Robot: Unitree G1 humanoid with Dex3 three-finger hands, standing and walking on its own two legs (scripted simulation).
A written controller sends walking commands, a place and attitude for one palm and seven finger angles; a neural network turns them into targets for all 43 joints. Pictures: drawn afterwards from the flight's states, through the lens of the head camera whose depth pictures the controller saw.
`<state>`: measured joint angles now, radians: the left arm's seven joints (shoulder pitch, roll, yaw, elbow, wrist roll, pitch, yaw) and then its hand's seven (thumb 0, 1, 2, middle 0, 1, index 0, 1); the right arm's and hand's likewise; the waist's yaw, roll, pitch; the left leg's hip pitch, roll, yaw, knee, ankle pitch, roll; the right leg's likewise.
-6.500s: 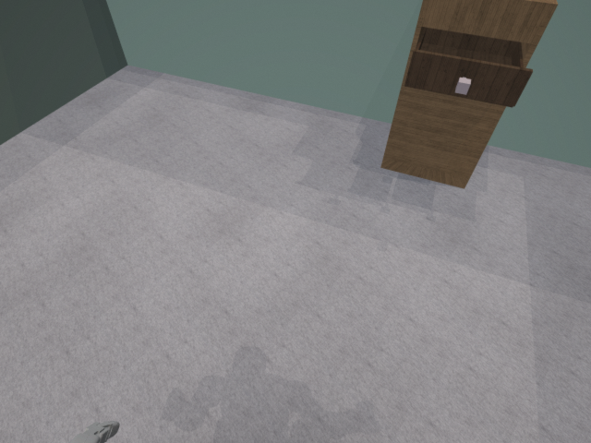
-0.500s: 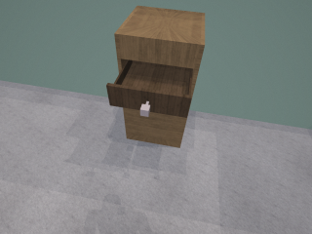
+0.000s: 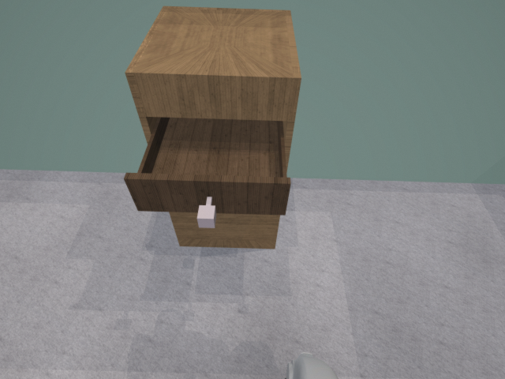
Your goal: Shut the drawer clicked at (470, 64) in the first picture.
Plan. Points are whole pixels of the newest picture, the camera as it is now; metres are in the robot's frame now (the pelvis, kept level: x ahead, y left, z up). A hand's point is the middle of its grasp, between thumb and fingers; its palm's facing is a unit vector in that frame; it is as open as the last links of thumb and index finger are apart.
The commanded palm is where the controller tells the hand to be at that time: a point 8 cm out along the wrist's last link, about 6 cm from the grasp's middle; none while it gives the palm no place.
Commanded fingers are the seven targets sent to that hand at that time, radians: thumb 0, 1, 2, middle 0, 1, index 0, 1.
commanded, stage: take the last steps up to it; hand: left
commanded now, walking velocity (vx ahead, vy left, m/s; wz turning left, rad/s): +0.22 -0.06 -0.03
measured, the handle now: (208, 210) +0.50 +0.11 -0.12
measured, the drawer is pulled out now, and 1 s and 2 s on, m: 0.23 0.23 0.23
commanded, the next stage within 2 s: come to a stop and stand still in 0.14 s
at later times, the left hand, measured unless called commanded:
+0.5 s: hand (174, 372) +0.17 +0.15 -0.18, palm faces +0.06 -0.98 -0.20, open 7.3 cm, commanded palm none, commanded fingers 0.00 0.90 0.90 -0.20 -0.30 -0.20 -0.30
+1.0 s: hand out of the picture +0.15 +0.13 -0.18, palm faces +0.02 -0.97 -0.24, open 7.4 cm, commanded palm none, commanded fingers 0.00 0.90 0.90 -0.20 -0.30 -0.20 -0.30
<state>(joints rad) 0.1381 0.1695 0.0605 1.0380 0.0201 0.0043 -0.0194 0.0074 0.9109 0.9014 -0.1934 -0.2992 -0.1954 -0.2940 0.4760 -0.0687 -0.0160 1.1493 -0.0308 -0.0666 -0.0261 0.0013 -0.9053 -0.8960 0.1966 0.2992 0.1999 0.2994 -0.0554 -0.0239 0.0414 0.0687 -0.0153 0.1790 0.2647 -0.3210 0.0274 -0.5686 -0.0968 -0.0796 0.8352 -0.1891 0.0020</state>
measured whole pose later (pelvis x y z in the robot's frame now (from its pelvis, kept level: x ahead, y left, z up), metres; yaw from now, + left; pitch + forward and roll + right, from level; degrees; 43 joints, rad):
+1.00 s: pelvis +0.10 -0.06 -0.02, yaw +0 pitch -5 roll +0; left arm 0.29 0.17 0.00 0.95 0.02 0.02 0.04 0.01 0.91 0.90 -0.20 -0.30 -0.20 -0.29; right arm 0.27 -0.19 -0.03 0.95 -0.02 0.03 0.00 0.00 -0.91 -0.90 0.19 0.30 0.20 0.30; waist -0.02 0.03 0.05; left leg -0.37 0.02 0.05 0.68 -0.22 0.02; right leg -0.23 -0.01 -0.03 0.72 -0.42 -0.01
